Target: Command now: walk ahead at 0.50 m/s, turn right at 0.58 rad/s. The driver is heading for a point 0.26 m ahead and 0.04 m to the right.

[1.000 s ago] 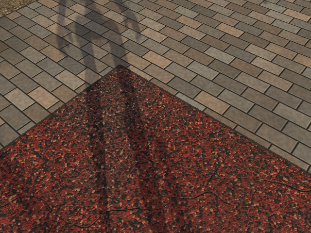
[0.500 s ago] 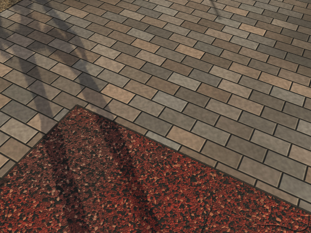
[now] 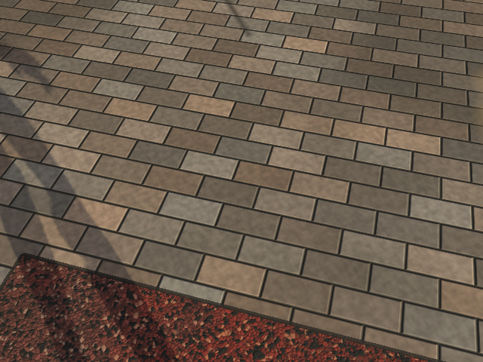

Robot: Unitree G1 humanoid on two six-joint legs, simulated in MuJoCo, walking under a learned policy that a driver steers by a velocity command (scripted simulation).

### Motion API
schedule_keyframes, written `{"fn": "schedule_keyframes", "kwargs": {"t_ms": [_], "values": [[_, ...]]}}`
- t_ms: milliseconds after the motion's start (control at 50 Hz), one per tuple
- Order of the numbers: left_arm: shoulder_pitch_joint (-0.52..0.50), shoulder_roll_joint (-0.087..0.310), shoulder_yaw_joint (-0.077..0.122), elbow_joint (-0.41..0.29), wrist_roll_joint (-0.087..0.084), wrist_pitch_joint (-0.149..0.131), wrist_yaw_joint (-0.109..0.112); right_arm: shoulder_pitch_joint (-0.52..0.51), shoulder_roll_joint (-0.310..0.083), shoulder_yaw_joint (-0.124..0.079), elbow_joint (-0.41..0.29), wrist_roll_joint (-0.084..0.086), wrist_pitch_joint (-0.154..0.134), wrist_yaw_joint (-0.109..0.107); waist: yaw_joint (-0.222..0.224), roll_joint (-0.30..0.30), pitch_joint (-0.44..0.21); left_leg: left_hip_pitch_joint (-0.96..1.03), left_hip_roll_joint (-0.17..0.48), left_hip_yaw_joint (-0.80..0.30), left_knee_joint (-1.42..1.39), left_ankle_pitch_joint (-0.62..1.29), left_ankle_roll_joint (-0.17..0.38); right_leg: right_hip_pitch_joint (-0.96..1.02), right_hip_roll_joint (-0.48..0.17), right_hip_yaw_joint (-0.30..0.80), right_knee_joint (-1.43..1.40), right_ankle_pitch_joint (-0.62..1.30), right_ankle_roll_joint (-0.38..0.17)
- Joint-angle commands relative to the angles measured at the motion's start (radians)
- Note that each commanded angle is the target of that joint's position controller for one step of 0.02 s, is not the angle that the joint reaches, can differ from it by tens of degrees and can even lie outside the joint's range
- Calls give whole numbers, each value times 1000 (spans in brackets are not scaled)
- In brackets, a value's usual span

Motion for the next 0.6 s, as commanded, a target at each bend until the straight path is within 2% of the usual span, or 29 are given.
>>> {"fn": "schedule_keyframes", "kwargs": {"t_ms": [20, 40, 80, 140, 180, 200, 220, 240, 260, 280, 300, 320, 340, 360, 380, 400, 420, 460, 500, 520, 540, 560, 580, 600], "values": [[-26, 179, 43, -82, -2, -17, 26, -25, -67, -15, -62, -13, 8, -7, -26, -42, -48, -31, -12, 26, -186, 155, -46, -10, -239, 229, -165, 265, -170], [-14, 181, 44, -81, -4, -13, 30, -63, -56, -10, -73, -12, 7, -5, -11, -56, -43, -8, -28, 29, -273, 230, -50, -29, -214, 205, -158, 233, -149], [4, 176, 43, -71, -1, -3, 35, -113, -39, 0, -88, -11, 2, 2, 16, -87, -37, 64, -71, 58, -425, 369, -46, -59, -178, 148, -118, 303, -102], [63, 158, 37, -40, -3, 9, 38, -145, -52, -2, -110, -4, -7, 16, 44, -114, -66, 116, -102, 53, -511, 467, -19, -3, -202, 174, -51, 320, -64], [64, 142, 32, -33, 1, 16, 45, -125, -82, -11, -108, -10, -13, 23, 30, -126, -84, 118, -103, 31, -552, 419, 10, 85, -233, 221, 28, 342, -50], [53, 139, 31, -34, 5, 18, 49, -97, -97, -16, -100, -14, -18, 25, 12, -137, -95, 135, -102, 27, -564, 388, 29, 118, -245, 241, 75, 375, -42], [27, 131, 27, -39, 6, 20, 52, -37, -105, -20, -81, -20, -24, 25, -25, -138, -113, 200, -106, 39, -606, 415, 51, 131, -231, 241, 141, 418, -25], [20, 112, 21, -48, 10, 20, 52, 28, -132, -27, -65, -34, -32, 22, -55, -110, -160, 327, -71, 33, -630, 604, 77, 110, -176, 218, 250, 422, 11], [92, 71, 5, -63, 25, 14, 50, 99, -191, -35, -66, -59, -37, 20, -46, 27, -296, 615, 107, -120, -525, 979, 166, -50, -103, 189, 480, 148, 62], [253, 47, -9, -29, 4, 12, 45, 159, -175, -33, -42, -47, -16, 23, -31, 251, -451, 851, 315, -399, -532, 1084, 356, -250, 0, 137, 775, -519, 128], [262, 133, 6, -7, -8, 22, 41, 171, -121, -20, -36, -7, 2, 31, -42, 172, -473, 816, 314, -498, -585, 751, 359, -300, -47, 188, 863, -559, 142], [147, 169, 18, -21, -16, 42, 46, 108, -92, -9, -48, 3, 15, 31, -59, 97, -336, 696, 265, -421, -629, 528, 315, -352, -79, 165, 899, -493, 160], [72, 164, 18, -34, -9, 62, 54, 39, -59, 7, -57, -6, 27, 29, -50, 49, -242, 560, 216, -344, -672, 390, 278, -351, -110, 128, 860, -441, 170], [40, 151, 18, -42, 1, 81, 60, -22, -37, 18, -62, -15, 37, 28, -26, 53, -174, 432, 183, -292, -714, 287, 255, -314, -144, 113, 784, -401, 175], [42, 125, 14, -43, 4, 94, 63, -56, -43, 18, -57, -22, 46, 26, -1, 94, -134, 327, 137, -233, -753, 222, 227, -241, -167, 89, 670, -375, 174], [54, 98, 7, -34, 7, 98, 66, -73, -55, 13, -51, -27, 53, 24, 7, 128, -116, 260, 93, -169, -773, 226, 213, -167, -159, 50, 567, -359, 176], [66, 75, 0, -23, 11, 95, 68, -72, -63, 10, -44, -29, 56, 20, 8, 142, -126, 243, 75, -129, -772, 273, 215, -111, -152, 27, 486, -348, 177], [68, 63, -6, -6, 14, 87, 67, -46, -74, 6, -26, -19, 60, 12, 0, 133, -178, 274, 85, -114, -758, 310, 230, -33, -152, 15, 353, -237, 168], [78, 63, -6, 15, 16, 87, 60, -55, -76, 8, -17, -5, 68, 6, 19, 108, -189, 252, 80, -97, -749, 171, 214, 67, -142, -8, 202, -67, 149], [67, 63, -6, 19, 24, 88, 57, -55, -64, 14, -13, -1, 72, 6, 22, 97, -174, 219, 62, -88, -754, 41, 187, 111, -138, -13, 139, -14, 134], [35, 77, -7, 6, 39, 89, 56, -33, -39, 24, -1, -3, 72, 8, 13, 70, -148, 177, 38, -82, -759, -98, 136, 135, -170, 27, 97, 23, 112], [2, 113, -3, -16, 44, 89, 59, -22, -31, 29, 6, -13, 72, 11, -7, 24, -108, 150, 3, -56, -728, -186, 89, 116, -235, 98, 47, -10, 81], [-19, 164, 10, 2, 32, 88, 60, 4, -39, 22, 5, -12, 74, 12, -59, -91, -60, 209, -67, 20, -710, -153, 56, -29, -221, 95, 55, -208, 54], [-35, 117, 2, 1, 31, 78, 56, -17, -50, 22, 12, -18, 75, 8, -38, -89, -36, 277, -73, 31, -666, -89, 42, -103, -197, 82, 29, -293, 62]]}}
